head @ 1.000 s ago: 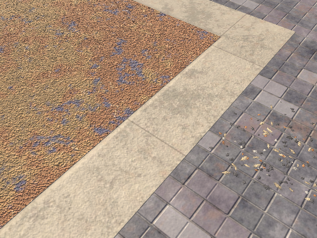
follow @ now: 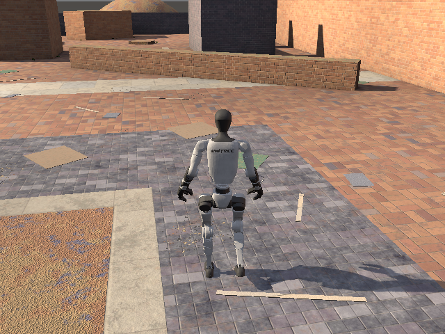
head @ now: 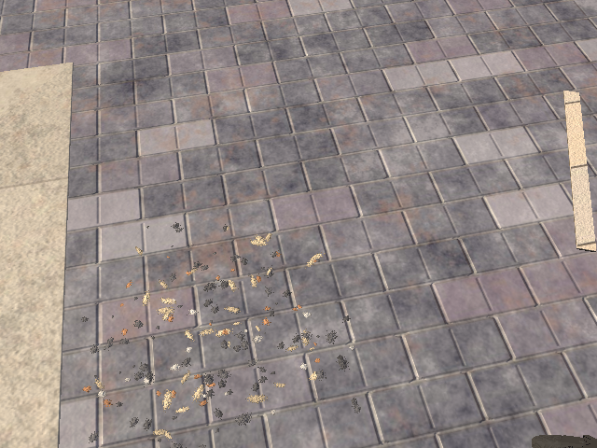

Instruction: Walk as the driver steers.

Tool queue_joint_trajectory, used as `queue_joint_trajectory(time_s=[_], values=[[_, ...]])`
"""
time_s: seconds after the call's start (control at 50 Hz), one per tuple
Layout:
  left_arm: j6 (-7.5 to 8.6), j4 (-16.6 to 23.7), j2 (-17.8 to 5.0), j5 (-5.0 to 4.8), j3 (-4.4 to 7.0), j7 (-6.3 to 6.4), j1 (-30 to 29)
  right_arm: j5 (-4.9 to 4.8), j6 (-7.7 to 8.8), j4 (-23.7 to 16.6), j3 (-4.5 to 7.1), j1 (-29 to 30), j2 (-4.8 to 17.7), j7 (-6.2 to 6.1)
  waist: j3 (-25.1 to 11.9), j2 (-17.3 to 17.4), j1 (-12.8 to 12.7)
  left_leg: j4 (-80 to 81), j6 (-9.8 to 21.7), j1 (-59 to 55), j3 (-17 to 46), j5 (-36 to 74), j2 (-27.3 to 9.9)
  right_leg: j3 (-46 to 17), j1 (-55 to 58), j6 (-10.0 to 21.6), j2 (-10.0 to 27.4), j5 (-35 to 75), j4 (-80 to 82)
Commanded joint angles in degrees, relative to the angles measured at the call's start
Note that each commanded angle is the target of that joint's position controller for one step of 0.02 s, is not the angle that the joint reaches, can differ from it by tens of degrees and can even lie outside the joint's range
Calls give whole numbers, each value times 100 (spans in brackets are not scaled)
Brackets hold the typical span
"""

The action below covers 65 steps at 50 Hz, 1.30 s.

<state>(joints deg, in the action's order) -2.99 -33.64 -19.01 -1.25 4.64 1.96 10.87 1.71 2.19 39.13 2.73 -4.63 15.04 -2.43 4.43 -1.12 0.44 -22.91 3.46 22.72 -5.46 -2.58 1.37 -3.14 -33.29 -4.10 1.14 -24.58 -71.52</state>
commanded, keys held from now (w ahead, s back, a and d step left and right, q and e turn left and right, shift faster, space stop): q+shift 0.80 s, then w+q+shift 0.20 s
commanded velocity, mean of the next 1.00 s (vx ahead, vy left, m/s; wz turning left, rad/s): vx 0.08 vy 0.00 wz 0.60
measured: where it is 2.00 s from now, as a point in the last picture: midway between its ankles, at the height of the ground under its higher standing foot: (125, 372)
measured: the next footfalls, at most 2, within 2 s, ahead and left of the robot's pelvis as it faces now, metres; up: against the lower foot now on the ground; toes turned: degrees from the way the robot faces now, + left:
right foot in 0.18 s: +0.07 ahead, -0.14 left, +0.00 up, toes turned +2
left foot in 0.58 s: +0.04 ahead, +0.12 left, +0.00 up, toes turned +25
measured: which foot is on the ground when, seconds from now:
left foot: down 0.00-0.18, up 0.20-0.56, down 0.58-1.00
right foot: up 0.00-0.16, down 0.18-0.58, up 0.60-1.00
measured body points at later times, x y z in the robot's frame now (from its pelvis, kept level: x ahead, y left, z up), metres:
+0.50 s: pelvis +0.03 -0.01 +0.00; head +0.07 +0.00 +0.45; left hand +0.13 +0.28 -0.09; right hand +0.23 -0.24 -0.10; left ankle +0.02 +0.11 -0.69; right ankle +0.03 -0.14 -0.73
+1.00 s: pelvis +0.07 +0.04 +0.01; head +0.08 +0.06 +0.46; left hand +0.02 +0.37 -0.07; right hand +0.38 -0.08 -0.06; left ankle +0.00 +0.10 -0.73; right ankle +0.20 -0.05 -0.71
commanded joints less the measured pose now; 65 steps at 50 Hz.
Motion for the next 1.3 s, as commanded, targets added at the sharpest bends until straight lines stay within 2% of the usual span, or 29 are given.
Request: queue_joint_trajectory(time_s=[0.02,0.1,0.16,0.18,0.2,0.22,0.24,0.28,0.32,0.42,0.52,0.56,0.58,0.6,0.62,0.64,0.68,0.8,0.88,1.0,1.02,1.04,1.06,1.08,1.1,1.12,1.14,1.2,1.3], values=[[93,373,46,84,-111,19,384,-11,56,-206,200,-112,823,40,-1252,448,-90,837,1419,-955,1420,1035,-1618,-12,352,65,146,-140,720],[133,141,81,155,-217,-25,475,-181,-8,-124,129,-5,783,273,-1276,711,-104,882,1255,-459,1306,-289,-1381,132,1502,261,20,211,2565],[149,37,-143,141,-112,-62,610,-326,-90,-11,127,-254,906,358,-959,912,-241,552,770,28,1442,-1307,-1108,453,2508,522,-357,1050,4397],[148,107,-371,169,-48,-28,664,-329,-77,-4,92,-393,813,372,-976,858,-264,312,403,446,1516,-1622,-959,96,3031,738,4,1070,4600],[108,181,-804,291,40,52,963,-234,-41,-146,-20,-340,413,420,-1178,-160,-324,-976,-83,1140,1103,-2488,-479,-1173,3592,1194,1354,1508,4918],[72,103,-1286,412,223,52,582,-340,5,-348,63,-203,462,375,-823,-1672,-222,-2377,-360,1778,275,-3108,97,-1972,2532,1986,2404,1880,5434],[198,335,-831,487,97,50,290,-335,-39,-264,239,-265,961,303,-693,-1126,-287,-3728,-519,1568,769,-3056,-129,-1684,2113,2117,2247,2352,5514],[386,467,-267,305,-61,41,-576,-344,-288,53,341,-1024,909,174,-676,-878,189,-4777,-704,1656,775,-2393,-195,-638,2079,1621,1642,2743,5366],[440,416,-87,207,-107,73,-735,-272,-452,-20,343,-1078,762,117,-581,-699,203,-5063,-913,1763,724,-1858,-338,-94,2124,1492,1509,2996,5303],[294,124,-395,215,70,177,-200,-264,-476,-689,112,-276,222,391,-805,-634,-272,-3277,-928,1528,357,-1612,-599,402,2873,1573,1720,3075,4986],[338,-60,-719,36,252,35,-281,-319,-536,-853,246,-456,532,523,-903,-850,-176,-1943,-476,480,-128,-1801,-374,652,2778,1370,2057,3393,4559],[354,-222,-579,-51,258,-35,-185,-331,-561,-715,369,-875,638,434,-969,-544,73,-832,-139,-568,-212,-907,-73,1129,2350,870,1823,2926,3722],[376,-280,-404,43,229,-73,66,-315,-530,-633,575,-1345,1157,315,-1162,383,229,-403,229,-1809,646,1003,-383,1550,1367,400,1315,2150,2367],[440,235,43,331,55,-83,-322,-210,-478,-783,766,-1467,2103,228,-1170,2391,109,-409,1351,-3005,3271,3591,-1911,1490,-1031,-199,298,-1422,329],[503,347,-183,302,78,-64,-928,-15,-300,-874,676,-1595,1866,330,-2011,1647,600,-5,2045,-2999,4000,3038,-2398,72,-1407,-155,18,-1707,-494],[509,360,-363,138,121,-39,-1146,-31,-185,-854,598,-1389,1662,370,-1722,1051,517,98,1820,-2815,3506,2416,-2161,-165,-1448,1,86,-1254,-589],[483,203,-396,204,146,83,-933,-336,-214,-919,478,-695,1255,255,-1165,479,77,68,1204,-2146,2815,1636,-1592,-292,-1365,117,219,-273,3],[468,-27,-143,201,70,33,-605,-297,-373,-1087,469,-396,1286,39,-1219,595,-127,64,939,-1376,2697,960,-966,-296,-467,-43,-323,798,1517],[644,30,-338,51,116,-165,-849,-384,-276,-1065,475,-609,1419,63,-975,1113,80,812,987,-1099,3676,-3296,-952,-417,-272,72,-427,883,2712],[1040,22,-341,-82,196,-280,-809,-385,-185,-1095,351,-555,1194,119,-620,1215,-20,534,873,-342,3962,-3201,-667,-314,1280,195,-520,686,3943],[1075,-94,-316,-102,207,-291,-483,-359,-183,-1111,281,-457,1049,135,-680,1228,-173,367,797,-219,3771,-3170,-633,-134,1749,253,-418,1085,4208],[793,-369,-231,387,70,-306,-18,144,-259,-990,387,-392,1301,356,-645,1010,-318,46,599,312,3267,-3404,-154,279,2458,355,-542,891,4366],[733,-452,-312,448,116,-251,533,132,-224,-1026,291,-339,938,388,-630,585,-614,-636,429,1025,2938,-3508,66,-1,3306,482,-209,679,4429],[757,-523,-676,542,151,-186,1229,65,-127,-1154,101,-149,346,375,-732,-611,-929,-2451,202,1661,2112,-3273,631,-1723,3765,759,967,-1017,5301],[756,-543,-1304,648,287,-243,1187,-63,-52,-1444,61,-118,281,361,-379,-1220,-652,-3431,119,2967,1757,-2993,898,-4521,3677,1315,1950,-2793,6327],[752,-545,-1085,488,280,-306,977,31,7,-1339,95,-105,587,364,-63,-474,-499,-3952,114,3246,1960,-2305,437,-4828,3466,1614,2089,-2833,6301],[743,-545,-867,331,213,-349,768,110,40,-1199,129,-166,769,407,-61,-256,-288,-3986,18,3158,1702,-1772,157,-4094,3367,1552,1783,-2341,6049],[776,-688,-626,217,89,-379,936,310,71,-1074,109,0,861,521,-219,-615,-359,-3457,-369,2099,923,-1213,-184,-2631,2693,1451,815,-935,6149],[694,-985,-765,219,186,-327,1363,76,107,-1301,-128,747,446,610,-56,-831,-584,-1617,-560,965,476,-1254,86,-2119,2260,1592,492,291,6198]])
